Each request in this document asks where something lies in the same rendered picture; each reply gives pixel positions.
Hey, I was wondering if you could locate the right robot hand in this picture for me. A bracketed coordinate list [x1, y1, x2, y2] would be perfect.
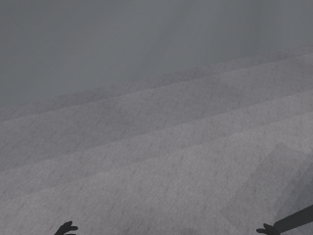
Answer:
[256, 223, 281, 235]

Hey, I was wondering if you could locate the table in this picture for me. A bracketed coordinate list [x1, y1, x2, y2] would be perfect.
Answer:
[273, 205, 313, 234]

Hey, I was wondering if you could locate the left robot hand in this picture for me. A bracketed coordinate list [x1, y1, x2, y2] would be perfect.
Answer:
[54, 221, 78, 235]

